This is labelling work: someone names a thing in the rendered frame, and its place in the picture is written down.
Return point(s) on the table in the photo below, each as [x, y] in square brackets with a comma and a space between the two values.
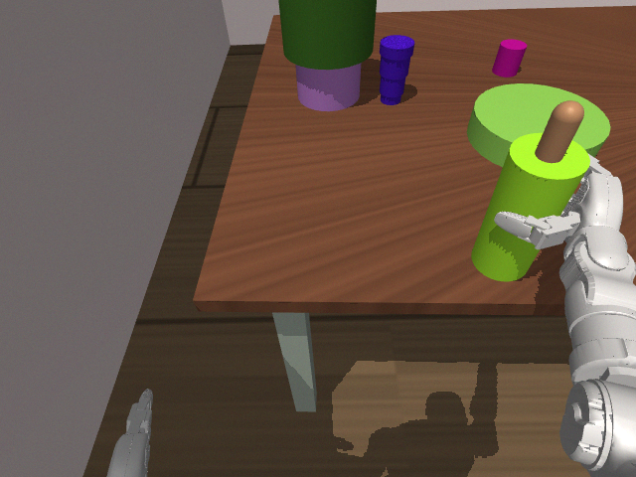
[376, 208]

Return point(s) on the left robot hand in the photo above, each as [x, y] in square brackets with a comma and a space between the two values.
[132, 450]

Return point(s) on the right robot arm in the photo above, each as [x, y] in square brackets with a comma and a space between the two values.
[598, 428]

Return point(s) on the right robot hand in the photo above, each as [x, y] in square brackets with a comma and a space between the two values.
[598, 202]

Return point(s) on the potted plant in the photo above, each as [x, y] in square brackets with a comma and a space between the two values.
[327, 40]

